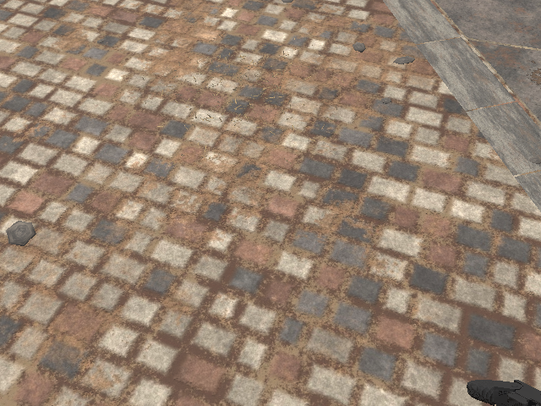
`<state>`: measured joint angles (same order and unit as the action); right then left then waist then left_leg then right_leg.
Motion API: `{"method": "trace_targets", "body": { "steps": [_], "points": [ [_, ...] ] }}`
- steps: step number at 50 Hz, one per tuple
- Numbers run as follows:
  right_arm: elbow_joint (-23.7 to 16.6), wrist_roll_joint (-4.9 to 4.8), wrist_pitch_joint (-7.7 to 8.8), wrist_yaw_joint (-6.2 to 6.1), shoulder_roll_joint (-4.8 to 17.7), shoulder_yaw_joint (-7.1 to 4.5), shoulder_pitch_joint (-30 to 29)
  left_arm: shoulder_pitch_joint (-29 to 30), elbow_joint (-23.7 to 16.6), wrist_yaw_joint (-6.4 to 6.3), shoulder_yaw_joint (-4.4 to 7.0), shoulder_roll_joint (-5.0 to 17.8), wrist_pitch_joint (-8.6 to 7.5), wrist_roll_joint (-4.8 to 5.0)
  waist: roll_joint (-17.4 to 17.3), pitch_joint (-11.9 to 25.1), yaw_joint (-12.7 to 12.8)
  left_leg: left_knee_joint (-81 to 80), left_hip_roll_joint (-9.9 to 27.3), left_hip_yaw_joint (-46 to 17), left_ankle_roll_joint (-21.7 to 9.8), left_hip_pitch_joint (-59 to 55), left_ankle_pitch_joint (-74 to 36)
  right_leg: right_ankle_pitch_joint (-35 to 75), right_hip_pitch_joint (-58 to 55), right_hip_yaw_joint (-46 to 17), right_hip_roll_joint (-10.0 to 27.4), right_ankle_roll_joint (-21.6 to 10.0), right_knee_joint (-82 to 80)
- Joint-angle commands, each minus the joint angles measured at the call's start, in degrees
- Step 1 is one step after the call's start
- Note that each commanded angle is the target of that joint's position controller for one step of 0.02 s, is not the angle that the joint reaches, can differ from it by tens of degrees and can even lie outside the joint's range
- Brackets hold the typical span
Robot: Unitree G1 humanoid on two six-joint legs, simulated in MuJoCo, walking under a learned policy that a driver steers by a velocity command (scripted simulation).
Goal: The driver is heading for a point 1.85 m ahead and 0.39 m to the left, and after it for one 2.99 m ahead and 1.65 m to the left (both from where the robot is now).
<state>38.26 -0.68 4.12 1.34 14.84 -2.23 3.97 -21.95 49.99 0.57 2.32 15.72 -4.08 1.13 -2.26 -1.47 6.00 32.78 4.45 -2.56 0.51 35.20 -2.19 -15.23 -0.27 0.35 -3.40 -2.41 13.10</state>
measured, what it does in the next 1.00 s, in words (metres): walks ahead, turning left: left foot, then right foot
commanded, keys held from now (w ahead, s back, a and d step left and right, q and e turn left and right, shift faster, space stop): w+e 0.06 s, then w+q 0.90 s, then w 0.04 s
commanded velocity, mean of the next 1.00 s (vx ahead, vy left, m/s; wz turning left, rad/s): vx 0.50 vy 0.00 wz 0.35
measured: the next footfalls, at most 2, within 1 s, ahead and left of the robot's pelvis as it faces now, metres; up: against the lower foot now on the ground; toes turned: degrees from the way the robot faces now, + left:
left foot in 0.10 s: +0.24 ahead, +0.14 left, +0.00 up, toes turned -2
right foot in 0.56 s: +0.47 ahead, -0.10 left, +0.00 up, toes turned +10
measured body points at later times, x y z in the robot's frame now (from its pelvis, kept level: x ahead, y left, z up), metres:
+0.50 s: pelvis +0.27 +0.02 +0.00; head +0.30 +0.02 +0.45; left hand +0.49 +0.27 -0.08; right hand +0.29 -0.27 -0.12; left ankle +0.20 +0.14 -0.74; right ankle +0.44 -0.11 -0.72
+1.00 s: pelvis +0.51 +0.05 -0.01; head +0.54 +0.07 +0.44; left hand +0.40 +0.33 -0.14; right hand +0.81 -0.08 -0.08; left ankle +0.61 +0.23 -0.71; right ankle +0.44 -0.11 -0.74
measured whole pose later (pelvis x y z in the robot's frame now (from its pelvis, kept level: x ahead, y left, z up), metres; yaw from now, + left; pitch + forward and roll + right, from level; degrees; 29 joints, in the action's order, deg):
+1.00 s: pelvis +0.51 +0.05 -0.01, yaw +23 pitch +1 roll -3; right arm 35.8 -1.2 0.8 2.7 16.1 -3.4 5.0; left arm -18.9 50.3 0.0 4.5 17.8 -3.9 1.0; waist -1.8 -2.4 5.7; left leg 37.6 4.7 0.4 -2.4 35.0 3.9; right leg -18.9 -4.6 13.4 1.3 2.2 13.8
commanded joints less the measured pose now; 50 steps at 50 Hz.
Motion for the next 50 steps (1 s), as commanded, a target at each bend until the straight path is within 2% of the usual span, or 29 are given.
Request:
{"method": "trace_targets", "body": {
  "steps": [1, 3, 4, 5, 6, 7, 8, 9, 10, 11, 12, 13, 15, 17, 19, 22, 25, 27, 28, 29, 30, 31, 32, 33, 35, 39, 44, 48, 50],
  "points": [
    [-6.12, -0.23, 1.85, 0.86, 4.49, -1.19, -6.89, -2.36, -1.23, -0.74, 2.53, 10.44, 0.58, 0.38, 6.09, -2.56, -1.37, -4.24, -1.99, 0.30, -0.94, -1.28, 1.92, 20.69, -0.15, -10.75, 16.67, -8.13, -0.05],
    [-5.08, -0.09, 2.28, 0.80, 6.44, -2.02, -2.80, -1.15, -1.27, -1.09, 3.01, 11.63, 1.06, 0.39, 7.25, -0.30, -4.49, -6.27, -3.38, 1.05, -2.28, -8.90, 5.30, 27.69, -0.51, -11.55, 16.74, -6.94, 4.70],
    [-2.96, 0.02, 2.27, 0.45, 8.29, -3.03, 3.96, 0.47, -1.65, -1.18, 2.93, 11.69, 1.16, 0.22, 7.01, 3.93, -8.29, -7.90, -4.52, 3.03, -3.87, -17.82, 4.52, 35.12, 0.18, -8.62, 14.57, -5.56, 11.43],
    [-0.66, 0.60, 2.07, -0.13, 11.18, -4.16, 12.86, 0.81, -2.53, -1.22, 2.16, 9.61, 1.02, -0.56, 6.03, 11.34, -11.92, -4.92, -0.84, 0.56, -6.59, -32.51, 2.92, 32.73, 6.27, -5.86, 11.76, -3.68, 23.22],
    [0.34, 1.78, 1.64, -0.54, 16.60, -5.34, 20.23, -3.76, -4.43, -1.15, 0.44, 4.12, 0.17, -1.38, -5.28, 21.25, -11.85, -3.75, 13.09, -19.95, -14.11, -54.91, 4.70, 13.34, 25.63, -1.79, 4.51, 0.09, 44.40],
    [1.97, 0.64, 1.18, -0.14, 14.70, -4.94, 22.48, -6.01, -3.78, -0.72, -0.10, 3.22, -0.92, -0.57, -15.00, 25.84, -11.49, -12.22, 18.05, -39.31, -19.93, -60.46, 13.93, -17.60, 37.67, -5.48, -0.23, 1.52, 56.25],
    [1.56, -0.15, 0.96, -0.01, 10.78, -3.57, 18.86, -1.84, -4.67, -0.25, 1.22, 8.57, -1.75, 0.49, -9.54, 17.18, -11.61, -14.42, 15.71, -35.21, -17.77, -54.93, 20.41, -16.39, 44.02, -7.29, 3.75, 0.97, 60.48],
    [0.90, -0.21, 0.73, -0.07, 9.13, -2.99, 15.01, 3.39, -6.06, -0.01, 1.31, 9.01, -2.28, 0.80, -5.86, 10.25, -10.84, -15.55, 13.02, -27.87, -16.19, -47.03, 18.98, -11.43, 45.12, -5.39, 6.27, 0.58, 59.41],
    [0.68, 0.24, 0.59, 0.10, 8.40, -2.70, 11.87, 5.94, -6.71, -0.09, 1.28, 8.35, -2.48, 0.03, -1.78, 5.35, -9.24, -17.44, 10.73, -23.23, -15.54, -38.89, 13.71, -7.47, 43.65, -4.20, 7.92, 0.87, 55.86],
    [0.33, 0.68, 0.69, 0.19, 7.26, -2.34, 9.83, 6.35, -6.79, -0.19, 1.62, 8.22, -2.29, -0.95, -1.32, 3.41, -7.46, -19.03, 8.99, -20.29, -15.01, -33.17, 8.47, -4.75, 40.42, -4.59, 9.41, 1.30, 51.96],
    [0.20, 0.96, 0.65, 0.18, 7.13, -2.29, 8.86, 5.59, -6.82, -0.08, 1.50, 7.24, -1.99, -1.23, -2.07, 2.88, -5.93, -20.46, 7.96, -18.98, -15.17, -29.52, 5.76, -3.47, 37.45, -4.61, 9.80, 1.86, 49.81],
    [0.37, 0.73, 0.73, 0.09, 7.32, -2.46, 8.74, 4.98, -6.77, -0.03, 1.30, 6.16, -1.68, -1.36, -2.52, 2.94, -5.11, -21.52, 7.42, -17.72, -15.71, -27.27, 3.87, -3.10, 35.63, -4.27, 9.80, 2.53, 47.34],
    [1.02, 0.16, 0.91, -0.41, 8.91, -3.02, 9.20, 7.11, -7.67, -0.21, 0.86, 5.03, -1.18, -1.68, -2.51, 1.87, -4.79, -23.21, 6.42, -14.39, -16.20, -23.20, 2.96, -0.28, 34.04, -3.26, 9.34, 3.96, 40.49],
    [1.80, -0.13, 0.80, -1.09, 10.36, -3.60, 10.38, 12.31, -9.12, -0.16, 0.30, 4.22, -1.24, -1.87, -2.00, 0.36, -6.13, -23.87, 4.68, -11.70, -15.11, -20.43, 4.54, 7.49, 32.09, -3.14, 8.38, 4.55, 31.38],
    [2.68, -0.34, 0.48, -1.58, 11.36, -3.98, 12.52, 17.04, -10.28, 0.22, 0.01, 4.03, -1.57, -1.62, -1.81, -0.14, -7.75, -23.39, 3.60, -10.53, -13.74, -18.83, 5.78, 14.97, 28.75, -3.14, 6.57, 5.02, 23.92],
    [3.93, -0.99, 0.00, -1.94, 11.97, -4.21, 15.85, 21.17, -11.77, 0.60, 0.34, 5.50, -1.95, -0.83, -1.84, 0.10, -8.82, -21.13, 4.50, -12.86, -12.50, -20.00, 9.55, 18.53, 25.39, -4.56, 5.20, 5.11, 18.81],
    [4.28, -0.85, -0.61, -2.22, 11.85, -4.27, 16.63, 20.89, -12.14, 0.63, 1.22, 7.69, -2.41, -0.53, -2.86, 0.63, -7.54, -16.30, 5.55, -16.89, -10.69, -22.57, 13.39, 14.16, 21.37, -5.35, 5.13, 3.76, 15.78],
    [4.15, -0.44, -1.14, -2.26, 9.39, -3.53, 16.93, 14.41, -10.42, 0.25, 2.27, 9.07, -2.70, -0.74, -2.96, 3.08, -4.14, -9.08, 2.41, -16.75, -8.45, -21.02, 13.64, 10.24, 11.55, -4.04, 5.54, 1.64, 12.82],
    [3.31, 0.07, -1.06, -2.05, 5.89, -2.27, 16.88, 7.11, -9.55, -0.20, 3.17, 11.70, -2.91, -1.58, 1.36, 8.87, -0.83, 4.26, -1.49, -13.03, -6.32, -16.16, 16.98, 7.15, 0.16, -10.20, 12.41, -1.34, 12.46],
    [1.45, -0.76, -0.34, -2.06, 1.87, -1.02, 22.20, 1.43, -8.39, -0.49, 4.67, 16.95, -1.98, -2.09, 17.13, 16.60, -1.63, 22.97, -8.63, -4.28, -2.77, 0.81, 32.12, -4.49, -17.29, -30.96, 25.42, -8.81, 8.14],
    [1.21, -1.68, 0.00, -2.19, 5.99, -1.74, 22.52, 0.24, -7.67, -0.03, 4.21, 14.25, -1.53, -1.33, 19.59, 15.47, -1.47, 34.08, -5.85, -5.22, -2.07, 9.84, 36.40, -17.35, -16.89, -43.19, 28.26, -10.98, 3.55],
    [1.32, -1.79, -0.28, -2.25, 9.95, -2.89, 18.61, 2.78, -8.40, -0.06, 3.18, 10.28, -1.54, -1.05, 13.33, 9.07, -0.90, 38.18, -3.49, -6.24, -2.05, 12.13, 31.49, -18.28, -11.34, -36.93, 26.03, -9.04, 2.53],
    [1.10, -1.35, -0.73, -2.35, 10.02, -3.11, 16.09, 5.88, -8.71, -0.05, 2.58, 8.41, -1.47, -1.27, 9.84, 5.59, -1.87, 38.40, -1.76, -4.96, -1.77, 11.09, 27.27, -11.47, -5.81, -29.37, 23.76, -7.57, 2.15],
    [0.86, -0.86, -1.08, -2.28, 9.35, -3.20, 14.80, 8.59, -8.64, -0.01, 2.05, 6.55, -1.37, -1.49, 8.76, 3.04, -3.08, 36.34, -0.29, -4.64, -1.46, 9.54, 23.93, -5.16, -1.06, -23.52, 21.42, -7.10, 0.92],
    [0.33, -0.96, -1.96, -1.78, 7.19, -3.16, 14.16, 10.84, -8.07, -0.19, 1.86, 5.45, -1.61, -1.91, 10.32, 0.81, -4.91, 33.43, 2.03, -3.88, -1.15, 5.46, 20.34, 2.54, 5.09, -15.45, 19.04, -6.58, -1.98],
    [-1.91, -0.56, -2.82, -1.33, 4.84, -2.60, 10.59, 9.82, -6.23, -0.41, 2.99, 7.70, -2.39, -1.61, 7.08, -0.10, -4.96, 26.58, 2.67, -3.16, -0.01, 6.48, 13.76, 12.91, 5.52, -6.79, 19.42, -8.40, -4.97],
    [-4.41, -0.59, -2.34, 0.42, 3.62, -1.81, 3.00, 8.40, -4.83, -0.84, 3.70, 9.96, -1.66, -1.14, 5.75, -1.70, -2.63, 11.42, 1.83, 0.65, -0.73, 3.04, 2.00, 17.50, 4.00, 3.23, 18.24, -6.98, -5.58],
    [-7.10, -0.72, -2.60, 1.57, 4.22, -1.82, -2.38, 5.64, -3.23, -0.85, 4.42, 11.93, -0.54, 0.00, 5.46, -3.70, -1.64, 4.99, 0.92, 3.15, -2.81, 2.15, 4.32, 19.55, -1.21, 6.69, 20.07, -5.44, -3.96],
    [-7.84, -0.33, -2.66, 1.74, 5.11, -2.25, -2.40, 4.64, -2.35, -0.78, 4.76, 13.17, 0.14, 0.68, 5.95, -2.91, -2.96, 3.01, -1.46, 4.98, -4.89, -2.01, 10.04, 31.70, -3.19, 7.86, 20.79, -4.87, 0.33]
  ]
}}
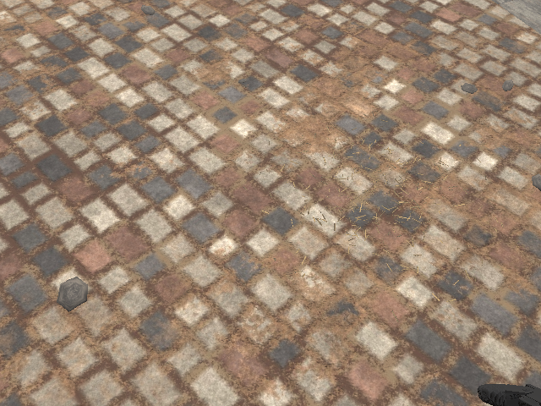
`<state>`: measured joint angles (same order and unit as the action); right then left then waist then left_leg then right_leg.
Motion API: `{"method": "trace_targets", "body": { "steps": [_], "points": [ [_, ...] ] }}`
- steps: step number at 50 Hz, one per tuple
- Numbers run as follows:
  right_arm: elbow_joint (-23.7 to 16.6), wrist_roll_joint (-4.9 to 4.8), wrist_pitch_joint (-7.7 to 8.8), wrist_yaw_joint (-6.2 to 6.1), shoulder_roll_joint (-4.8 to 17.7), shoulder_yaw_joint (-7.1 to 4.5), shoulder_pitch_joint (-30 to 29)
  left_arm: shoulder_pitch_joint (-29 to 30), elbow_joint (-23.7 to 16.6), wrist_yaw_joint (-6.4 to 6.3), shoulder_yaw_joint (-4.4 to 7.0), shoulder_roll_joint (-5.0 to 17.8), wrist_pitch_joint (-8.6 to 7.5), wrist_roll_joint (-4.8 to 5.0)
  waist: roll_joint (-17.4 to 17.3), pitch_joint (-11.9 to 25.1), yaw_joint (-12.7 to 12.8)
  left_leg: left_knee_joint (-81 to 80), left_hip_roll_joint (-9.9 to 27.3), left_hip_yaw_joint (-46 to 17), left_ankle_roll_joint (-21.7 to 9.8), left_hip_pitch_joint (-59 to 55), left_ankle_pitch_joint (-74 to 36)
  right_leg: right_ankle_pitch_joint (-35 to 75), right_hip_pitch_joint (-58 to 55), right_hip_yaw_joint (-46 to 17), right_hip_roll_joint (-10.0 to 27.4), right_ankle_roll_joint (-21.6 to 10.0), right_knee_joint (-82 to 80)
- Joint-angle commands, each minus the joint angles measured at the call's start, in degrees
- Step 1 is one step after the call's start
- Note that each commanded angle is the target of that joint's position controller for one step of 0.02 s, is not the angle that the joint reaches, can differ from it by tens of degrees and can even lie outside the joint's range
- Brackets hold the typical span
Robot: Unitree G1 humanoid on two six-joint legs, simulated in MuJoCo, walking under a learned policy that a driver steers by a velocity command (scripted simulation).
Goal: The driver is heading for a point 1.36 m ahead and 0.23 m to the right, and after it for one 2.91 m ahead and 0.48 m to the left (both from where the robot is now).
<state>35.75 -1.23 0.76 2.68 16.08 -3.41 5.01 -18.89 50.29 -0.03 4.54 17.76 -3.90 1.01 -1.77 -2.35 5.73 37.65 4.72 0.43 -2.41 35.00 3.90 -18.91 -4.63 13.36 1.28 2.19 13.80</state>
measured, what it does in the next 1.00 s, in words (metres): walks ahead, turning right: left foot, then right foot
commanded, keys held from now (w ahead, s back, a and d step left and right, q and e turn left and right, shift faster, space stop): w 0.08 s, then w+e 0.80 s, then w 0.12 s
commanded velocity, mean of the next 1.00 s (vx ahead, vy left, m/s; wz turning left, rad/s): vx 0.50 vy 0.00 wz -0.28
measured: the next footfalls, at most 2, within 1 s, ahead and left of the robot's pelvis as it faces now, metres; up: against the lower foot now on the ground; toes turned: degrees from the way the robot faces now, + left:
left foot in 0.06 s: +0.20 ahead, +0.12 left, +0.00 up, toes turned +4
right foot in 0.62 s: +0.50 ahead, -0.10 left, +0.00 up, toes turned -13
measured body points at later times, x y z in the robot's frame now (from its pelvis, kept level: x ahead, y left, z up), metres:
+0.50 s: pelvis +0.27 +0.04 +0.00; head +0.29 +0.04 +0.45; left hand +0.45 +0.28 -0.11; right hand +0.30 -0.24 -0.12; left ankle +0.16 +0.12 -0.73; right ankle +0.45 -0.13 -0.69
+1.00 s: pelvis +0.56 -0.03 +0.01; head +0.59 -0.05 +0.46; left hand +0.72 +0.21 -0.10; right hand +0.67 -0.34 -0.08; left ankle +0.79 +0.06 -0.69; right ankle +0.47 -0.09 -0.73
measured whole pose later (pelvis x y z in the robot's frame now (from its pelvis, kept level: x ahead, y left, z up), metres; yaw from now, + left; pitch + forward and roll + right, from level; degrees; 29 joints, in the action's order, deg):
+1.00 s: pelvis +0.56 -0.03 +0.01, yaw -22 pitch +2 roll +0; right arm 40.9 0.1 5.7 0.8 16.2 -2.5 3.1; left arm -18.1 42.3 -0.3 3.8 16.4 -2.6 1.1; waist -2.0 -2.0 4.0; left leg 32.6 3.8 -5.1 3.5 35.3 -3.8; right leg -15.7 5.8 -7.9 -6.5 -4.4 20.3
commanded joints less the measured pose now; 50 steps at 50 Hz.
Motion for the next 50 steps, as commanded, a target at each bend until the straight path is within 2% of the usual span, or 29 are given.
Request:
{"method": "trace_targets", "body": {
  "steps": [1, 2, 3, 4, 5, 6, 7, 8, 9, 10, 12, 15, 20, 24, 26, 29, 30, 31, 32, 33, 34, 35, 36, 37, 38, 41, 43, 46, 50],
  "points": [
    [-5.03, 0.51, 0.60, 0.30, 5.01, -1.68, -1.18, 1.54, -2.41, -0.22, 2.76, 12.04, 0.26, 1.09, 6.35, 0.08, -4.60, -2.54, -3.83, 3.47, -3.23, -6.62, 6.71, 45.25, 0.61, -4.28, 16.00, -9.04, 4.37],
    [-3.17, 0.64, 0.51, 0.06, 6.92, -2.90, 5.62, 2.20, -2.25, -0.28, 2.65, 12.21, 0.63, 1.27, 5.81, 3.97, -9.02, -5.58, -6.32, 4.86, -4.90, -16.58, 5.24, 52.06, 2.18, -2.45, 14.68, -7.96, 13.41],
    [-0.01, 0.34, 0.25, -0.75, 10.13, -4.69, 15.17, 1.30, -2.14, -0.42, 1.77, 10.30, 0.59, 0.70, 4.05, 9.05, -13.42, -7.17, -7.69, 3.93, -6.62, -32.20, 2.14, 49.08, 9.72, -0.93, 12.29, -6.15, 25.41],
    [1.47, 0.28, -0.14, -1.99, 15.72, -5.93, 21.72, -0.71, -4.09, -0.11, -0.17, 4.96, 0.06, -1.79, -7.48, 15.01, -13.47, -7.37, 5.73, -16.67, -11.75, -51.58, 3.10, 17.72, 29.80, -0.15, 7.46, -2.99, 46.17],
    [0.04, -0.03, 0.53, -1.80, 16.98, -5.23, 19.68, -3.57, -4.61, 0.48, -1.56, 2.47, -1.42, -1.06, -13.57, 24.04, -10.04, -17.83, 17.37, -44.42, -20.23, -58.29, 12.25, -15.25, 42.49, -10.44, -1.20, -1.36, 61.26],
    [0.01, 0.49, 1.33, -1.20, 11.85, -3.66, 18.14, 2.01, -4.82, 0.97, 0.04, 8.26, -2.25, 1.53, -4.97, 20.08, -12.79, -20.17, 16.75, -38.97, -17.16, -54.25, 13.66, -12.72, 47.22, -16.78, 1.94, -2.10, 64.53],
    [0.57, 0.92, 1.94, -1.09, 10.20, -3.03, 15.82, 5.77, -6.08, 1.16, -0.03, 8.14, -2.62, 2.67, -4.51, 12.32, -11.94, -20.25, 14.51, -29.17, -14.61, -46.37, 9.93, -8.68, 48.74, -15.94, 4.20, -3.24, 62.65],
    [1.08, 0.99, 2.45, -1.04, 8.56, -2.51, 12.26, 6.43, -5.54, 0.73, -0.14, 7.10, -2.57, 1.74, -1.02, 8.13, -9.54, -21.13, 11.91, -22.50, -12.42, -38.47, 5.50, -3.86, 46.46, -16.15, 6.78, -3.40, 58.11],
    [1.14, 1.33, 2.95, -1.03, 6.06, -1.78, 9.34, 5.76, -4.66, 0.46, 0.16, 6.94, -1.87, 0.73, -1.46, 5.62, -7.62, -23.03, 9.51, -17.35, -10.83, -33.38, 2.03, -0.08, 43.66, -16.71, 8.29, -3.42, 54.81],
    [1.28, 1.80, 3.46, -1.12, 6.09, -1.75, 8.06, 3.22, -3.85, 0.59, 0.13, 6.28, -1.01, 0.75, -4.28, 5.35, -5.93, -25.14, 9.40, -15.00, -10.96, -29.07, -0.16, 2.59, 39.68, -17.38, 8.94, -2.91, 54.07],
    [2.46, 1.96, 4.70, -1.22, 5.80, -1.86, 7.19, 1.26, -2.63, 0.52, 0.05, 4.65, 0.44, 0.77, -2.73, 4.31, -4.63, -28.11, 8.85, -10.18, -11.27, -26.12, -3.80, 5.57, 38.37, -17.93, 8.44, -1.81, 52.23],
    [4.49, 2.52, 5.57, -1.90, 5.17, -1.85, 8.62, 5.24, -3.36, 0.08, 0.26, 3.84, 1.24, 0.70, -0.59, 0.65, -5.69, -29.73, 7.20, -3.03, -9.25, -27.05, -8.88, 13.05, 43.80, -20.44, 6.67, -1.14, 45.62],
    [6.64, 2.17, 5.55, -2.97, 6.64, -1.96, 9.21, 11.25, -5.39, 1.41, -0.47, 1.67, 0.44, 0.23, -0.48, -1.61, -7.66, -32.34, 6.93, 4.28, -6.96, -29.61, -7.92, 26.83, 43.17, -17.17, 4.66, -1.57, 29.59],
    [9.53, 1.43, 4.26, -3.43, 7.62, -2.43, 13.19, 17.25, -8.79, 2.80, -1.32, 0.44, 0.31, 0.09, 0.62, -4.01, -10.23, -30.10, 9.56, 7.01, -6.53, -38.32, -13.26, 24.58, 46.86, -14.44, 3.98, -3.43, 22.83],
    [10.27, 1.01, 3.10, -3.72, 8.35, -2.72, 13.77, 18.85, -10.66, 3.71, -1.35, 0.62, 0.25, 0.10, 0.16, -3.88, -10.13, -26.66, 10.87, 7.99, -6.13, -42.86, -20.69, 19.45, 47.88, -12.33, 3.02, -4.70, 21.24],
    [9.88, 0.72, 1.64, -4.65, 10.73, -3.28, 12.23, 14.61, -11.75, 4.25, -0.08, 3.14, 0.79, 0.21, -3.51, 1.48, -6.27, -14.93, 10.89, 10.22, -4.24, -44.95, -48.95, 10.44, 38.02, -6.99, -2.17, -7.97, 21.77],
    [9.68, 0.74, 1.18, -4.93, 11.30, -3.33, 11.61, 8.88, -10.84, 4.04, 1.05, 5.29, 1.00, 0.34, -3.96, 4.96, -2.95, -6.45, 10.13, 10.76, -3.38, -43.43, -53.81, 8.79, 30.26, -6.18, -4.31, -9.52, 21.66],
    [9.30, 0.41, 1.13, -5.16, 11.38, -3.14, 10.24, -0.10, -9.02, 3.26, 2.77, 8.37, 1.10, 0.37, -2.35, 9.46, 2.29, 6.20, 7.87, 11.83, -1.44, -36.60, -48.85, 12.46, 15.97, -7.78, -5.66, -11.98, 17.05],
    [8.24, 1.94, 2.04, -5.01, 7.92, -1.82, 12.12, -6.92, -7.95, 1.83, 4.17, 13.50, 1.83, 0.43, 7.17, 15.18, 3.29, 24.71, 3.74, 11.65, 1.04, -21.11, -18.80, 14.69, -1.49, -24.38, 4.96, -16.07, 16.70],
    [5.60, 2.22, 4.17, -3.67, 1.28, 0.43, 16.63, -4.54, -9.42, 2.01, 4.25, 16.04, 1.07, 0.43, 17.30, 21.94, -2.79, 43.17, -9.87, 1.46, 4.18, 2.54, 29.74, 4.99, -18.38, -59.60, 18.11, -28.96, 8.17],
    [5.30, 0.13, 6.38, -2.54, 7.05, -0.70, 9.72, -5.39, -9.70, 2.09, 2.89, 10.65, 0.68, 0.15, 8.74, 22.09, 1.82, 45.40, -6.40, -8.17, 2.43, 8.76, 28.14, 1.96, -19.14, -58.36, 17.04, -26.14, 3.82],
    [3.58, -1.40, 7.46, -2.03, 8.28, -0.90, 5.52, -3.01, -9.88, 1.93, 2.27, 8.30, 0.24, 0.01, 6.06, 14.14, 1.29, 41.73, -3.72, -7.37, 0.99, 11.09, 22.95, 4.08, -12.36, -49.40, 15.21, -23.31, 3.17],
    [3.75, -0.55, 7.87, -2.37, 7.34, -0.74, 4.68, 0.70, -10.51, 1.95, 1.90, 7.30, -0.06, 0.16, 0.13, 8.69, -1.71, 35.72, -1.16, -6.68, 0.84, 8.92, 19.17, 9.87, -3.23, -43.19, 12.60, -21.22, 2.71],
    [4.21, 1.02, 7.61, -2.75, 7.95, -1.25, 4.51, 3.88, -11.29, 1.77, 1.36, 5.46, -0.13, 0.13, -0.32, 5.76, -3.63, 30.65, 0.31, -6.16, 1.52, 5.64, 17.06, 15.94, 3.39, -38.63, 10.54, -20.24, 1.90],
    [4.35, 1.47, 6.93, -2.70, 7.95, -1.48, 5.71, 5.29, -12.33, 1.46, 0.98, 4.97, -0.11, -0.66, 1.34, 4.91, -5.37, 29.17, 1.03, -6.31, 2.19, 1.91, 15.60, 19.92, 8.16, -36.57, 9.35, -20.23, 0.61],
    [3.93, 2.13, 5.22, -2.93, 5.98, -1.14, 6.52, 5.32, -12.84, 0.63, 1.43, 6.65, -0.20, -0.39, 2.58, 3.54, -6.74, 21.09, 1.13, -4.27, 5.30, -0.54, 12.63, 26.72, 15.58, -31.69, 7.43, -20.28, -1.35],
    [2.49, 2.25, 4.83, -3.10, 4.63, -0.52, 2.11, 4.09, -12.60, -0.13, 1.91, 8.18, 0.04, -0.15, 3.55, 2.18, -5.47, 12.16, 0.02, -3.17, 6.81, -1.07, 5.46, 26.40, 18.78, -28.44, 5.10, -18.64, -1.55],
    [1.61, 1.80, 5.27, -2.46, 3.13, 0.28, -3.37, 1.81, -11.84, -0.69, 1.80, 7.87, 0.67, 0.09, 5.91, 2.48, -2.51, -1.35, -2.58, -2.06, 7.10, -6.24, -7.99, 20.55, 20.47, -25.21, 2.41, -15.25, -0.44],
    [0.46, 0.99, 6.23, -1.34, 4.90, -0.08, -7.15, -2.38, -9.61, -0.59, 1.46, 6.99, 0.87, 0.23, 6.90, 1.99, -0.57, -7.86, -2.97, -3.44, 5.03, -6.58, -10.10, 15.47, 14.02, -29.39, 6.19, -14.15, 2.64]
  ]
}}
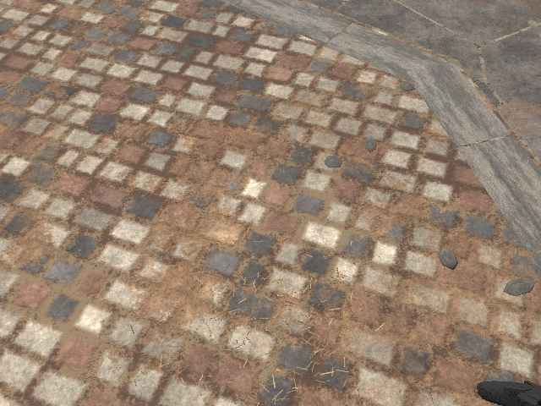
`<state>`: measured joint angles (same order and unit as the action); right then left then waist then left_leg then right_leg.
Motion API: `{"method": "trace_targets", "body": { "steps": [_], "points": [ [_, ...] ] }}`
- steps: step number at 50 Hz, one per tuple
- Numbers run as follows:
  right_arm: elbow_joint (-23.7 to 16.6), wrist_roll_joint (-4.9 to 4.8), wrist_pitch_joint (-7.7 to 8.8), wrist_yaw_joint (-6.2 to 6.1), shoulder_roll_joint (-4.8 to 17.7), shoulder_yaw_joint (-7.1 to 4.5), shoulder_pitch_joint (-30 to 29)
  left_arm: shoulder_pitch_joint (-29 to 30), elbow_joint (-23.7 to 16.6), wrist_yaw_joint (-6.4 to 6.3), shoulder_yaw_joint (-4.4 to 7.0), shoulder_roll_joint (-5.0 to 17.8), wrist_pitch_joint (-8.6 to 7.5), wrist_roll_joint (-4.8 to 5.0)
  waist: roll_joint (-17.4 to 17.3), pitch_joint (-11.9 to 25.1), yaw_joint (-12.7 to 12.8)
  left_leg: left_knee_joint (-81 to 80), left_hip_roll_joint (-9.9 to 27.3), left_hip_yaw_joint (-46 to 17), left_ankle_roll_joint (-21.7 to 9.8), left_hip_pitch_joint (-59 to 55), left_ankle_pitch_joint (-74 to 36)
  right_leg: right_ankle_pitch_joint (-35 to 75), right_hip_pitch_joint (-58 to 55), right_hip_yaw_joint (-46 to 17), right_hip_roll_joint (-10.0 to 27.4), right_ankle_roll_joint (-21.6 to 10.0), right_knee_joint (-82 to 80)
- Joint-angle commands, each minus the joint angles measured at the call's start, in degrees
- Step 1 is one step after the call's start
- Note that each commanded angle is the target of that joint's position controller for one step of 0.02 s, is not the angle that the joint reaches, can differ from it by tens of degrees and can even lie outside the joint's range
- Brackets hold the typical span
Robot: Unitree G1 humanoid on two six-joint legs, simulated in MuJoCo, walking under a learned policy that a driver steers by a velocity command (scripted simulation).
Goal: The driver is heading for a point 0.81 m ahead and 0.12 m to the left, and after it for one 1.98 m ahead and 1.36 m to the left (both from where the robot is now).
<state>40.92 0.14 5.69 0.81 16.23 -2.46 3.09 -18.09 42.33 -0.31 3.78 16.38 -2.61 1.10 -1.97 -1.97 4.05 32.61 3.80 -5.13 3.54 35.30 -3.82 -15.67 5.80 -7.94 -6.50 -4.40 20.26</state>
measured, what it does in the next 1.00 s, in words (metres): walks ahead: left foot, then right foot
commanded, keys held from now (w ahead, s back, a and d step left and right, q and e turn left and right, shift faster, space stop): w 0.54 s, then w+q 0.46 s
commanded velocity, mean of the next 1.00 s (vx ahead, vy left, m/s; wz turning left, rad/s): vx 0.50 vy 0.00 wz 0.07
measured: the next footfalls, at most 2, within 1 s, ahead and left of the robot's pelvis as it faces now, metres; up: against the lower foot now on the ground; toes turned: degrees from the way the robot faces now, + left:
left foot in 0.10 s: +0.24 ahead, +0.14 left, +0.00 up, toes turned -3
right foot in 0.64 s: +0.52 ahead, -0.12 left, +0.00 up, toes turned -3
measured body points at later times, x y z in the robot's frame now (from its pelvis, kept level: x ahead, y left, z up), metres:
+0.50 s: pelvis +0.28 +0.04 +0.00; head +0.31 +0.05 +0.45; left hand +0.50 +0.26 -0.08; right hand +0.26 -0.24 -0.12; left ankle +0.20 +0.14 -0.74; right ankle +0.44 -0.13 -0.70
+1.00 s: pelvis +0.54 -0.01 +0.00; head +0.56 +0.00 +0.45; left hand +0.54 +0.28 -0.12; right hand +0.74 -0.25 -0.10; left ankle +0.69 +0.17 -0.68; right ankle +0.49 -0.11 -0.74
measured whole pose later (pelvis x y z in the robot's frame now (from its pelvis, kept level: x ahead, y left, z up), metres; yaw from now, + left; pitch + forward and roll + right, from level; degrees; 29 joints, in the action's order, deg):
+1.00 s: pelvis +0.54 -0.01 +0.00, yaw +9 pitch +1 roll -3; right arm 44.4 -1.2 1.5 1.3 16.8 -3.6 8.6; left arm -18.6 48.6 -0.1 4.3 15.5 -5.2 -0.6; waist -2.5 -1.5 3.6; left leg 45.4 6.6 -2.9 0.0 39.3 -0.2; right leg -13.6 -0.5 11.9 -1.7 -1.6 12.5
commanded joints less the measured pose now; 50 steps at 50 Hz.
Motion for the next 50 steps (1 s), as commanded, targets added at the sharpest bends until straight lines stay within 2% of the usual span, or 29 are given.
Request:
{"method": "trace_targets", "body": {
  "steps": [1, 3, 4, 5, 6, 7, 8, 9, 10, 11, 12, 13, 15, 17, 21, 25, 28, 30, 31, 32, 33, 34, 35, 36, 37, 39, 42, 46, 50],
  "points": [
    [-4.82, -0.33, 1.54, 0.71, 5.53, -1.32, -5.10, -3.50, -1.37, -0.36, 2.24, 8.40, -0.34, 0.02, 7.40, 1.48, 0.75, -3.83, -2.01, 1.83, -1.87, -6.61, -0.32, 12.60, 1.25, -9.54, 15.23, -7.22, -2.41],
    [-4.48, -0.35, 1.93, 0.81, 6.77, -1.86, -2.73, -2.92, -1.09, -0.41, 2.46, 8.90, -0.06, -0.27, 8.86, 1.25, -1.06, -4.85, -2.26, 2.41, -3.99, -8.42, 4.85, 16.99, -1.69, -11.32, 16.98, -6.35, 0.40],
    [-3.37, -0.17, 2.12, 0.63, 7.65, -2.46, 1.30, -1.94, -1.29, -0.38, 2.32, 8.56, 0.08, -0.28, 9.02, 2.66, -3.53, -6.76, -3.28, 3.77, -5.49, -13.58, 5.79, 23.63, -2.01, -10.55, 15.69, -5.35, 4.35],
    [-1.87, 0.36, 2.37, 0.34, 9.62, -3.39, 7.91, -1.61, -1.69, -0.26, 1.63, 6.82, 0.10, -0.57, 7.65, 7.74, -6.72, -6.20, -1.34, 2.46, -7.86, -23.86, 4.67, 27.75, -0.14, -8.05, 12.53, -3.75, 13.37],
    [-1.03, 1.01, 2.39, 0.21, 13.23, -4.25, 16.50, -4.13, -2.74, -0.39, 0.52, 4.25, -0.06, -1.54, 0.18, 16.75, -8.85, -4.15, 8.39, -9.70, -12.83, -40.64, 5.09, 16.14, 9.84, -3.87, 7.48, -1.19, 30.13],
    [2.00, 0.48, 1.55, 0.90, 15.69, -5.18, 21.37, -11.39, -2.77, -0.29, -0.42, 1.14, -0.79, 0.13, -17.99, 21.29, -6.52, -12.40, 17.78, -35.50, -20.75, -54.56, 21.47, -15.22, 29.06, 0.44, 0.25, 2.53, 47.33],
    [1.65, -1.12, 1.42, 1.16, 10.14, -3.70, 20.89, -8.10, -2.07, -0.26, 0.38, 6.49, -1.07, 0.80, -10.48, 16.44, -8.53, -15.97, 17.39, -38.84, -19.12, -52.58, 34.91, -16.40, 36.08, -3.52, 3.39, 2.32, 53.09],
    [1.06, -1.07, 1.07, 0.92, 7.78, -2.91, 16.99, -1.31, -3.46, -0.14, 0.98, 8.62, -1.18, 0.93, -5.10, 8.80, -9.12, -16.72, 15.60, -30.30, -16.84, -45.53, 33.45, -11.22, 38.46, -1.77, 5.81, 2.11, 53.59],
    [0.47, -0.25, 0.71, 0.82, 7.21, -2.47, 13.90, 2.41, -4.42, -0.17, 0.80, 8.04, -1.36, 0.18, -1.24, 5.04, -8.13, -17.59, 13.34, -24.17, -15.96, -38.78, 26.55, -7.05, 37.23, 0.56, 8.13, 2.18, 51.54],
    [0.56, 0.16, 0.54, 0.78, 6.09, -2.05, 12.12, 4.07, -4.92, -0.04, 0.91, 7.29, -1.59, -0.59, -0.47, 2.46, -6.97, -18.89, 11.23, -19.91, -15.88, -34.01, 20.44, -4.04, 36.02, 1.29, 9.97, 2.34, 47.87],
    [0.63, 0.62, 0.64, 0.66, 5.30, -1.63, 11.36, 3.27, -4.85, 0.15, 0.96, 6.42, -1.59, -0.63, -2.26, 2.48, -5.52, -19.95, 9.64, -16.81, -15.51, -31.23, 15.92, -2.02, 33.12, 1.59, 11.38, 2.47, 45.53],
    [0.92, 0.45, 0.71, 0.65, 4.80, -1.47, 11.30, 2.29, -4.50, 0.27, 0.82, 5.50, -1.46, -0.46, -3.48, 2.77, -4.93, -20.92, 8.52, -14.48, -15.68, -30.00, 12.81, -1.41, 31.50, 2.23, 11.80, 2.84, 43.65],
    [1.83, -0.22, 0.95, 0.48, 5.74, -1.65, 12.19, 2.39, -4.61, 0.29, 0.46, 3.95, -1.11, -0.59, -3.66, 2.68, -4.56, -22.48, 8.31, -11.14, -16.68, -28.69, 7.92, -0.48, 31.47, 3.57, 12.41, 3.75, 39.67],
    [2.69, -0.48, 0.78, 0.13, 7.50, -2.10, 13.05, 6.07, -5.89, 0.22, 0.02, 3.10, -1.09, -0.94, -2.29, 1.45, -5.27, -24.06, 8.49, -8.54, -17.23, -28.55, 4.28, 3.69, 33.40, 4.35, 12.95, 4.79, 33.20],
    [4.44, -0.97, 0.00, -0.34, 8.65, -2.22, 15.46, 12.77, -7.21, 0.80, -0.62, 1.70, -1.70, -0.76, -1.95, 0.40, -7.52, -24.66, 6.26, -2.44, -15.26, -28.84, 1.19, 15.95, 30.82, 6.03, 11.84, 5.29, 19.52],
    [6.91, -1.33, -0.90, -0.46, 9.11, -2.17, 19.63, 19.12, -9.11, 1.79, -0.74, 1.75, -2.28, -0.12, -1.83, -1.19, -9.64, -23.22, 7.74, -1.66, -14.65, -32.00, 0.81, 19.47, 29.03, 7.10, 10.07, 4.66, 12.51],
    [8.19, -1.56, -1.92, -0.81, 9.82, -2.46, 20.71, 21.04, -10.37, 2.61, -0.42, 2.79, -2.76, -0.11, -2.28, -1.83, -8.81, -19.88, 10.11, -3.12, -13.58, -36.64, -3.28, 14.47, 28.35, 6.77, 9.26, 2.71, 9.15],
    [8.26, -1.66, -2.49, -1.12, 11.00, -2.77, 19.25, 15.45, -9.20, 2.53, 0.65, 4.88, -3.15, -0.42, -3.02, 1.21, -4.62, -13.24, 9.40, -3.05, -12.28, -36.80, -15.03, 11.80, 18.88, 8.11, 7.11, 1.01, 6.47],
    [7.94, -1.53, -2.60, -1.17, 10.45, -2.46, 18.40, 7.35, -6.83, 2.05, 1.96, 7.33, -3.21, -0.71, -2.16, 6.50, -0.49, -4.50, 6.61, -1.23, -10.86, -33.59, -19.46, 13.51, 6.51, 8.72, 6.72, -0.59, 5.46],
    [6.22, -0.39, -2.34, -1.15, 7.64, -1.29, 17.37, -3.32, -4.96, 1.32, 3.19, 11.23, -3.09, -1.64, 1.72, 15.35, 3.92, 11.17, 3.29, 0.71, -8.73, -22.49, -7.78, 15.73, -11.62, 0.28, 15.58, -4.07, 8.73],
    [5.60, -0.43, -1.32, -0.91, 0.68, 0.80, 25.63, -6.75, -3.85, 1.26, 4.01, 15.29, -2.47, -1.79, 16.85, 23.84, 0.83, 31.82, -5.78, 3.89, -4.80, -0.10, 29.69, 6.60, -31.55, -24.08, 30.31, -12.22, 5.35],
    [6.66, -1.74, -0.64, -0.74, 5.89, -0.42, 23.40, -7.85, -3.85, 1.13, 2.78, 9.94, -2.16, -1.43, 13.88, 23.98, 3.11, 39.51, -4.46, -2.93, -4.83, 5.56, 37.01, -2.55, -29.04, -31.09, 30.49, -11.89, 0.08],
    [4.86, -2.91, -0.42, -0.64, 9.16, -1.59, 18.03, -4.28, -3.68, 0.93, 1.90, 7.76, -2.19, -1.20, 10.77, 14.47, 2.85, 41.25, -1.94, -2.55, -5.06, 8.97, 32.56, -2.94, -21.68, -22.65, 28.51, -9.46, -1.78],
    [4.06, -2.67, -0.50, -0.81, 8.67, -1.59, 14.83, -0.42, -3.68, 0.88, 1.42, 6.55, -2.30, -1.26, 7.96, 9.45, 1.15, 39.51, 0.54, -0.94, -4.90, 7.77, 27.70, 0.61, -13.78, -15.97, 26.22, -8.22, -3.64],
    [3.85, -1.85, -0.84, -0.94, 8.04, -1.82, 13.43, 2.62, -3.44, 1.11, 0.99, 4.93, -2.56, -1.48, 6.78, 5.70, -0.56, 36.92, 1.98, -0.74, -4.66, 5.91, 24.49, 4.28, -7.16, -11.17, 24.21, -7.59, -5.99],
    [4.65, -1.91, -2.45, -1.00, 5.73, -1.92, 16.05, 5.81, -2.78, 1.35, 0.80, 3.38, -3.57, -1.85, 8.26, 3.63, -3.76, 34.37, 3.78, -1.12, -4.20, 0.01, 20.88, 8.60, 0.32, -4.24, 21.97, -6.91, -10.00],
    [3.67, -1.70, -4.10, -1.15, 3.65, -1.86, 14.56, 6.73, -1.01, 1.13, 1.43, 4.59, -4.51, -1.81, 6.32, 0.90, -5.07, 31.01, 4.36, -1.45, -3.22, 1.56, 16.78, 14.69, 3.57, 2.67, 22.11, -7.32, -13.05],
    [1.88, -1.41, -3.85, -0.14, 2.85, -1.65, 9.39, 5.61, 0.88, 0.25, 2.04, 6.38, -4.13, -1.99, 4.99, -0.52, -3.92, 18.97, 3.96, -0.34, -2.98, 3.30, 4.86, 18.51, 1.46, 11.08, 20.42, -6.10, -13.89],
    [-1.19, -1.26, -3.50, 1.31, 1.76, -0.91, 1.02, 2.32, 2.75, -0.34, 2.64, 8.40, -3.16, -1.28, 3.56, -2.88, -0.61, 8.52, 3.00, 3.96, -4.15, 2.72, 0.43, 19.30, -2.42, 15.94, 21.25, -5.09, -13.77]
  ]
}}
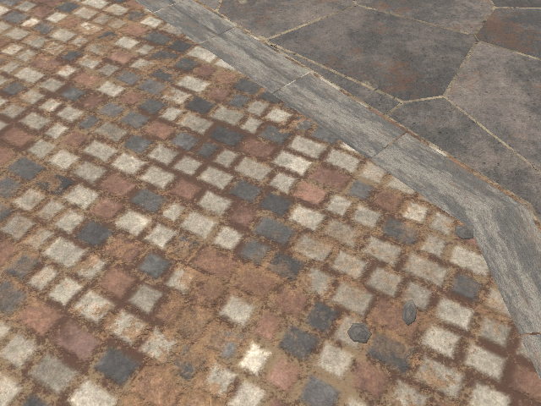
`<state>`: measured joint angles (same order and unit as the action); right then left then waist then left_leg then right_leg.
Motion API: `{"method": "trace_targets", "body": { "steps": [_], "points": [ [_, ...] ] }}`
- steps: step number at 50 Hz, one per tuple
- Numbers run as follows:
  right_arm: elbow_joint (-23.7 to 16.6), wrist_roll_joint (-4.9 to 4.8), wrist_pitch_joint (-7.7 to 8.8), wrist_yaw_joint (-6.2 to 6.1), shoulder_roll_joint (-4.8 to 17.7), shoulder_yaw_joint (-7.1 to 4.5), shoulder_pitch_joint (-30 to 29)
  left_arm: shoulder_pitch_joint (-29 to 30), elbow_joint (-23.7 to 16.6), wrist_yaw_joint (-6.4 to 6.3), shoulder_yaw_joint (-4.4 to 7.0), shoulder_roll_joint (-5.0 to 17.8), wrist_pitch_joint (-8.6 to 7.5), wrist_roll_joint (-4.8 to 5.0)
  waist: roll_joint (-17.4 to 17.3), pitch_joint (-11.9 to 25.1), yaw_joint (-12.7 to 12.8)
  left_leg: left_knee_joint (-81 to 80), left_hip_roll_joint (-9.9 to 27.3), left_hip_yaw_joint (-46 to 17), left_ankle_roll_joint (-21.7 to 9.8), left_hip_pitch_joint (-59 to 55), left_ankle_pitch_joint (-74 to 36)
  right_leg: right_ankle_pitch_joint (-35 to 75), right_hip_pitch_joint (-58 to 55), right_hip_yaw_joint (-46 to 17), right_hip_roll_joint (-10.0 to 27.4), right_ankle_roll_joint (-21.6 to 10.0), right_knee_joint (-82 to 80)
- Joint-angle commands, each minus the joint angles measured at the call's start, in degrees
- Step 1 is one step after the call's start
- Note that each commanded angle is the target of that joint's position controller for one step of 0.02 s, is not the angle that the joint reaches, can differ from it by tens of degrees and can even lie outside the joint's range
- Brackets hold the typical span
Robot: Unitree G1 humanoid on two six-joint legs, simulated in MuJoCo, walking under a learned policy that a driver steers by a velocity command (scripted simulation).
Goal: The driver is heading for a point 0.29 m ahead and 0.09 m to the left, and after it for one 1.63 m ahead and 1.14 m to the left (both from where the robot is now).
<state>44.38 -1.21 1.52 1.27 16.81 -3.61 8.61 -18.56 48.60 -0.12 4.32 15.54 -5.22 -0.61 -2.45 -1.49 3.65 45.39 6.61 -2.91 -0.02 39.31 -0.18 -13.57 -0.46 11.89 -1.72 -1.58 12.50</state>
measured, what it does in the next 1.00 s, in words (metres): walks ahead, turning left: left foot, then right foot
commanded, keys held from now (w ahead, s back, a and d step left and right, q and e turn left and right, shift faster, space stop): w+q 1.00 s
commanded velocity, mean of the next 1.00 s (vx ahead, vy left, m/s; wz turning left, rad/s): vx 0.50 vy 0.00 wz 0.58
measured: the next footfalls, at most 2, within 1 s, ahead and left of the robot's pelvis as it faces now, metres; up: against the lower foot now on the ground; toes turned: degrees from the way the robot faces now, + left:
left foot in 0.16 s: +0.26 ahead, +0.14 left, +0.00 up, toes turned +9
right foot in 0.66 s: +0.59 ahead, +0.02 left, +0.00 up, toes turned +27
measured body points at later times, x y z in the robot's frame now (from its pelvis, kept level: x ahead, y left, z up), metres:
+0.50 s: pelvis +0.28 +0.07 +0.00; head +0.31 +0.10 +0.45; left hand +0.41 +0.37 -0.08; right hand +0.41 -0.19 -0.10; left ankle +0.22 +0.13 -0.74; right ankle +0.50 -0.07 -0.68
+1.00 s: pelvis +0.55 +0.12 +0.00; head +0.57 +0.14 +0.45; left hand +0.41 +0.37 -0.12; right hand +0.85 +0.02 -0.08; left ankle +0.57 +0.34 -0.68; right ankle +0.55 +0.00 -0.74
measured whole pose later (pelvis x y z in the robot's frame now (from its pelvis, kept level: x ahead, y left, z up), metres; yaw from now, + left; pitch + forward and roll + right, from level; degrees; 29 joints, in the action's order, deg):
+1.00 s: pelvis +0.55 +0.12 +0.00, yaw +35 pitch +1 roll -2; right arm 36.5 -1.4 0.8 0.9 17.7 -4.4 9.1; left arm -18.2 48.7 0.2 4.2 16.3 -5.1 -0.2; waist -2.5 -2.4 4.7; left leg 49.3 5.9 -3.3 0.1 39.5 4.5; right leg -13.7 1.7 9.3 -1.0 -1.2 14.5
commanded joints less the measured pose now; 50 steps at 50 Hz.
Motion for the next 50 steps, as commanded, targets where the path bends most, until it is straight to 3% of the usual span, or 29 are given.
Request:
{"method": "trace_targets", "body": {
  "steps": [1, 3, 5, 6, 7, 8, 9, 10, 11, 12, 13, 14, 15, 18, 23, 27, 30, 31, 32, 33, 34, 35, 36, 37, 38, 40, 43, 47, 50],
  "points": [
    [-5.51, 0.04, 0.65, 1.14, 1.25, 0.28, -6.06, 1.84, -2.97, -0.55, 2.27, 9.61, -0.15, 0.71, 3.99, -3.85, 0.31, -5.88, 0.01, 2.29, -1.08, -0.56, -2.35, 17.72, 1.62, -3.30, 17.06, -7.68, -5.38],
    [-7.17, -0.02, 0.57, 1.72, 1.76, 0.17, -8.25, 0.64, -2.04, -0.56, 2.61, 10.36, 0.76, 1.36, 4.38, -4.36, 0.58, -8.15, -0.66, 3.65, -2.35, 0.45, 1.22, 21.03, -2.87, -2.27, 18.30, -6.95, -3.11],
    [-8.23, 0.03, 0.40, 2.17, 2.95, -0.44, -7.74, 1.20, -1.85, -0.74, 2.98, 11.67, 1.65, 1.83, 5.74, -2.86, -0.95, -9.22, -3.09, 6.34, -4.25, -2.90, 6.78, 34.76, -5.70, -0.69, 18.81, -5.73, 2.16],
    [-8.21, 0.05, 0.21, 2.21, 4.07, -1.08, -5.58, 1.73, -2.01, -0.95, 3.22, 12.57, 2.10, 2.06, 6.94, -0.68, -2.59, -8.92, -5.20, 8.18, -5.42, -6.99, 9.97, 44.86, -6.41, 0.05, 18.70, -5.03, 6.92],
    [-7.15, -0.10, 0.06, 2.11, 5.85, -2.19, -0.08, 2.51, -2.22, -1.14, 3.32, 13.10, 2.65, 2.24, 7.36, 2.61, -5.95, -9.51, -7.74, 9.68, -6.91, -14.27, 11.76, 52.15, -5.54, 1.05, 17.91, -4.13, 15.24],
    [-4.70, -0.26, -0.08, 1.48, 8.96, -4.09, 9.25, 3.29, -2.55, -1.34, 2.94, 12.53, 2.93, 2.39, 6.08, 7.42, -11.00, -13.26, -10.26, 9.56, -9.11, -28.04, 8.52, 50.51, -0.14, 2.55, 15.61, -2.14, 27.61],
    [-2.95, -0.44, -0.75, 0.14, 14.66, -6.08, 17.32, 1.86, -3.73, -1.44, 1.70, 9.49, 2.42, 0.63, -2.21, 12.63, -13.25, -14.64, -1.91, -4.79, -12.86, -45.29, 7.32, 28.14, 15.12, 2.75, 12.59, 0.83, 46.16],
    [-3.97, -0.63, -0.02, 0.21, 18.93, -6.21, 14.28, -2.36, -6.73, -0.59, -0.63, 2.14, 0.63, -0.62, -13.39, 18.07, -6.00, -22.28, 10.29, -37.66, -23.46, -60.46, 19.75, -20.60, 38.65, -6.14, 0.16, 3.79, 63.14],
    [-5.32, -0.23, 0.90, 0.67, 13.50, -4.62, 15.30, 4.73, -7.24, 0.15, 0.13, 7.21, -1.42, 1.68, -4.94, 20.13, -10.60, -28.51, 11.91, -42.45, -22.36, -61.22, 23.39, -20.45, 44.72, -16.72, 1.52, 2.43, 66.94],
    [-4.92, 0.17, 1.70, 0.80, 10.83, -3.82, 13.40, 9.05, -8.84, 0.49, 0.61, 8.92, -2.50, 3.35, -2.99, 12.44, -10.48, -29.22, 10.49, -34.30, -19.95, -55.70, 18.73, -14.69, 48.32, -16.41, 3.81, 1.00, 64.97],
    [-5.30, -0.03, 2.06, 0.74, 9.47, -3.37, 10.02, 9.20, -8.45, 0.10, 0.43, 8.19, -3.04, 2.47, 1.11, 8.24, -7.87, -28.97, 7.99, -27.72, -18.14, -47.61, 12.66, -9.85, 45.81, -16.41, 6.26, 0.51, 60.25],
    [-6.06, 0.19, 2.05, 0.53, 7.65, -2.83, 6.44, 8.92, -7.84, -0.30, 0.84, 8.56, -2.98, 0.91, 1.86, 5.48, -5.66, -29.71, 5.92, -22.84, -17.00, -40.28, 6.83, -6.97, 41.93, -16.41, 7.76, 0.93, 55.57],
    [-7.08, 0.98, 2.18, 0.24, 6.65, -2.38, 4.62, 7.76, -7.66, -0.22, 1.13, 8.83, -2.39, 0.47, 0.10, 4.98, -3.79, -30.73, 4.78, -20.61, -16.85, -35.69, 1.80, -5.00, 37.93, -16.99, 8.75, 1.33, 53.56],
    [-7.28, 0.67, 2.45, -0.67, 7.58, -2.62, 4.56, 7.58, -7.94, -0.19, 0.93, 7.01, -0.67, -0.19, 0.49, 3.76, -2.54, -32.79, 2.57, -15.49, -17.13, -29.18, -5.31, -1.32, 35.22, -15.44, 8.10, 3.90, 46.43],
    [-5.84, 0.09, 1.89, -2.10, 9.11, -3.11, 8.70, 18.22, -11.07, 0.32, -0.39, 4.16, -0.61, 0.05, -1.63, 1.09, -6.38, -32.40, -1.80, -10.97, -13.20, -25.09, 0.19, 16.14, 32.10, -14.57, 4.18, 5.70, 25.04],
    [-4.33, -0.39, 1.32, -2.36, 9.01, -3.19, 12.15, 22.74, -12.81, 1.32, -0.13, 5.75, -1.42, 1.04, -2.57, 0.56, -7.98, -29.18, 0.01, -15.61, -11.94, -27.94, 5.68, 18.58, 29.11, -15.98, 2.29, 4.75, 17.38],
    [-4.29, -0.21, 0.79, -2.73, 8.81, -3.32, 11.94, 20.49, -12.57, 1.74, 0.67, 7.80, -2.20, 1.14, -4.41, 0.99, -6.16, -23.93, 1.87, -20.42, -10.74, -32.27, 4.64, 11.92, 26.37, -16.90, 2.17, 2.68, 15.17],
    [-4.54, -0.15, 0.58, -2.72, 8.43, -3.25, 11.15, 17.27, -11.75, 1.61, 1.08, 8.33, -2.48, 1.12, -5.15, 1.85, -4.30, -21.46, 1.30, -20.91, -9.99, -32.23, 2.65, 10.60, 22.19, -15.96, 1.85, 1.57, 13.72],
    [-5.02, 0.03, 0.57, -2.57, 6.78, -2.64, 10.59, 11.70, -10.37, 1.25, 1.91, 9.74, -2.75, 0.65, -4.56, 5.22, -1.46, -15.42, -1.51, -19.39, -8.34, -30.83, -0.46, 10.88, 13.38, -15.67, 2.58, -0.16, 12.17],
    [-6.10, 0.83, 0.70, -2.29, 3.55, -1.36, 10.68, 3.52, -9.60, 0.79, 2.69, 12.54, -2.89, -0.33, 0.48, 13.17, 2.00, -0.50, -5.06, -15.17, -6.30, -24.54, 5.40, 7.76, -1.25, -23.48, 11.10, -3.59, 13.56],
    [-7.58, -0.79, 1.18, -2.30, 0.01, -0.30, 18.81, -1.96, -7.67, 0.88, 3.79, 16.91, -2.07, -0.86, 19.60, 20.73, -1.17, 18.46, -13.35, -7.60, -2.12, -3.94, 31.58, -5.15, -20.41, -49.53, 24.03, -12.85, 8.74],
    [-6.38, -1.30, 1.28, -2.47, 5.55, -1.00, 19.00, -1.27, -8.05, 1.26, 2.74, 12.12, -1.78, 0.65, 17.23, 17.99, -0.42, 27.07, -8.89, -8.63, -1.42, 4.04, 33.61, -18.33, -19.36, -57.34, 25.83, -12.78, 5.12],
    [-6.81, -1.01, 1.03, -2.44, 9.09, -2.00, 12.99, 1.26, -8.79, 1.00, 1.74, 8.49, -1.43, 0.81, 11.32, 10.48, 1.12, 29.35, -6.78, -7.84, -1.07, 6.08, 28.27, -18.00, -12.55, -48.76, 23.43, -10.31, 4.02],
    [-7.49, -0.39, 0.74, -2.55, 9.07, -2.13, 9.54, 4.18, -9.07, 0.84, 1.24, 7.49, -0.98, 0.28, 7.23, 6.18, 0.40, 28.63, -4.77, -5.71, -0.72, 4.49, 24.08, -10.65, -5.59, -40.94, 21.13, -8.76, 3.43],
    [-8.22, 0.25, 0.76, -2.37, 8.38, -2.27, 7.32, 5.88, -8.57, 0.75, 0.84, 6.31, -0.73, 0.04, 6.41, 2.81, -0.44, 26.09, -3.20, -5.47, -0.60, 3.35, 21.29, -3.83, -0.02, -35.33, 18.98, -8.42, 2.22],
    [-8.49, -0.44, 0.26, -1.74, 6.15, -2.20, 8.05, 6.81, -7.79, 0.52, 0.48, 5.33, -1.01, -0.22, 9.00, 1.63, -2.27, 22.86, -0.94, -4.59, -0.69, -0.79, 18.66, 2.46, 5.20, -27.65, 16.34, -7.72, -0.43],
    [-9.97, -0.34, -0.53, -1.47, 3.66, -1.62, 6.04, 6.16, -6.26, 0.47, 1.07, 6.90, -1.60, 0.44, 7.78, 0.34, -2.53, 18.13, 0.18, -3.36, -0.02, 0.99, 16.18, 8.42, 6.40, -21.48, 16.87, -9.29, -3.32],
    [-11.13, -0.24, -0.23, -0.63, 2.93, -1.15, 2.26, 5.95, -5.07, 0.27, 1.65, 8.93, -1.19, 0.37, 6.26, -0.07, -1.76, 7.65, 0.40, -1.97, 0.47, 1.97, 5.72, 15.88, 4.21, -13.13, 16.25, -8.95, -4.24],
    [-12.48, -0.17, 0.35, 0.48, 1.88, -0.56, -3.39, 4.36, -4.02, -0.03, 1.80, 10.07, -0.52, 0.65, 5.63, -1.62, 0.39, -1.43, -0.59, 1.29, -0.23, -0.54, -0.82, 17.96, 3.26, -7.53, 15.41, -7.54, -4.06]
  ]
}}
Velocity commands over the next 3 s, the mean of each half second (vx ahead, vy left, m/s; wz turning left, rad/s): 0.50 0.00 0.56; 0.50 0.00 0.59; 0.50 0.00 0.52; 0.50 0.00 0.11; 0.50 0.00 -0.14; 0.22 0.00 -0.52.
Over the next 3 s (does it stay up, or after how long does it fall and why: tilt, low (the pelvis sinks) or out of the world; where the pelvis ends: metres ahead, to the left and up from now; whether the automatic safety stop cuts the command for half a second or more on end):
stays up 1.25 0.89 -0.01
